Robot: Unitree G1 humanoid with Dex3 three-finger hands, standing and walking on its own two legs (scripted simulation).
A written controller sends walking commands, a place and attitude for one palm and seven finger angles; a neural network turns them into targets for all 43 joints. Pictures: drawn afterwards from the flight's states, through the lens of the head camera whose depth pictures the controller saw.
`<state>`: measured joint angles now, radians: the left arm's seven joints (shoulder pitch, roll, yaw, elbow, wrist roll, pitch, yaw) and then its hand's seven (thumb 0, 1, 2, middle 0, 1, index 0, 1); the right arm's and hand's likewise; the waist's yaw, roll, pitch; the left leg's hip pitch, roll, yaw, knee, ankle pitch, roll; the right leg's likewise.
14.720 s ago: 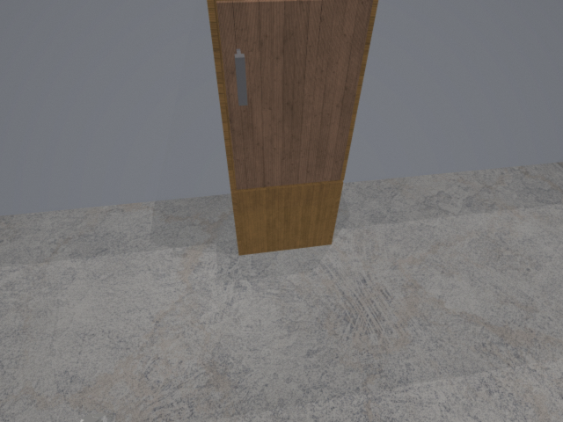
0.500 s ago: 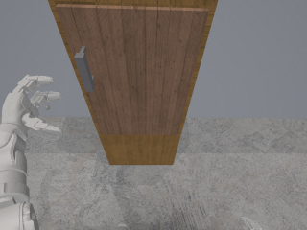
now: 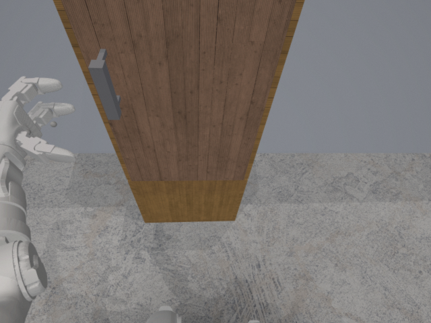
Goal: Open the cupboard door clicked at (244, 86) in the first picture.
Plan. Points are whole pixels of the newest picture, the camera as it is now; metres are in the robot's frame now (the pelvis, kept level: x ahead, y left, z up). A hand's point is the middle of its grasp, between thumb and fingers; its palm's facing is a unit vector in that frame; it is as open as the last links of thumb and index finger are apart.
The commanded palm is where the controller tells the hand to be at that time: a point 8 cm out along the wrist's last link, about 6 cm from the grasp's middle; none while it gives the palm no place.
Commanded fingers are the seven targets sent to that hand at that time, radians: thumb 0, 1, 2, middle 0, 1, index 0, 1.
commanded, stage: move the hooked fingers beside the handle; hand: left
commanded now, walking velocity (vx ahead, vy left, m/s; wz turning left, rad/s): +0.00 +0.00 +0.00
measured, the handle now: (108, 85) +0.54 +0.22 +0.11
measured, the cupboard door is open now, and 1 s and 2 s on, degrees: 0 0 0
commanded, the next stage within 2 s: slide the fingers in behind the handle in 1.22 s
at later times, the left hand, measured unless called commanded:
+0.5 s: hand (69, 97) +0.49 +0.28 +0.12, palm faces +0.03 -1.00 +0.03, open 14.0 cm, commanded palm +0.47 +0.33 +0.11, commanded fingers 0.00 -0.50 0.30 -0.30 -1.20 -0.30 -1.20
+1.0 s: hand (70, 104) +0.48 +0.28 +0.11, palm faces +0.02 -1.00 +0.04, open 14.0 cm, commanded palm +0.47 +0.33 +0.11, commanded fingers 0.00 -0.50 0.30 -0.30 -1.20 -0.30 -1.20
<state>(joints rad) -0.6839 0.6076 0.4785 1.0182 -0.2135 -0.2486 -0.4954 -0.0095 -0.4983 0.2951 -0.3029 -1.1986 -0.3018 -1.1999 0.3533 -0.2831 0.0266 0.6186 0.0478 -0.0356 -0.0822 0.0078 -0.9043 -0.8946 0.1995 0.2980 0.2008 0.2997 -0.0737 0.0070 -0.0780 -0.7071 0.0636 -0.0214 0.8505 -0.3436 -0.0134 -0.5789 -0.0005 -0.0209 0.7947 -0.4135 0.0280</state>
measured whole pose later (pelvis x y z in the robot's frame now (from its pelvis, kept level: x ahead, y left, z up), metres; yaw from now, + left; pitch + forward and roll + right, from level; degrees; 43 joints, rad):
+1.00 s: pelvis +0.01 +0.01 -0.01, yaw -1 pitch +17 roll -4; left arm -0.87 0.69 0.49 1.17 -0.15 -0.25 -0.48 -0.01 -0.50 0.30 -0.30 -1.20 -0.30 -1.20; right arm 0.37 -0.28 0.04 0.60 0.03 0.06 -0.06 0.00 -0.90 -0.89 0.20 0.30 0.20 0.30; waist -0.13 0.01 -0.10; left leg -0.84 0.08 -0.03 0.93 -0.38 -0.01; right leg -0.70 0.01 -0.02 0.84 -0.43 0.04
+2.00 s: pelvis +0.01 +0.00 -0.01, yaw -1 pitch +16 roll -3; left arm -0.85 0.59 0.44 1.12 -0.13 -0.27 -0.34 -0.01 -0.50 0.30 -0.30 -1.20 -0.30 -1.20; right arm 0.39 -0.26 0.03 0.61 0.02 0.05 -0.04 0.00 -0.90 -0.89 0.20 0.30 0.20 0.30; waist -0.14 0.02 -0.10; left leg -0.82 0.08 -0.02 0.92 -0.38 -0.01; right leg -0.69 0.02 -0.01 0.85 -0.44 0.03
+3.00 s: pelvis +0.01 -0.01 -0.01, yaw -1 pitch +14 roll -3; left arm -0.83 0.49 0.39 1.10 -0.13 -0.29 -0.26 -0.01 -0.50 0.30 -0.29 -1.20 -0.30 -1.20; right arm 0.39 -0.26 0.01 0.63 0.02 0.05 -0.03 0.01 -0.91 -0.89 0.20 0.30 0.20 0.30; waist -0.13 0.02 -0.10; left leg -0.78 0.07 -0.02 0.90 -0.37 -0.02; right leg -0.66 0.01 -0.01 0.85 -0.44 0.02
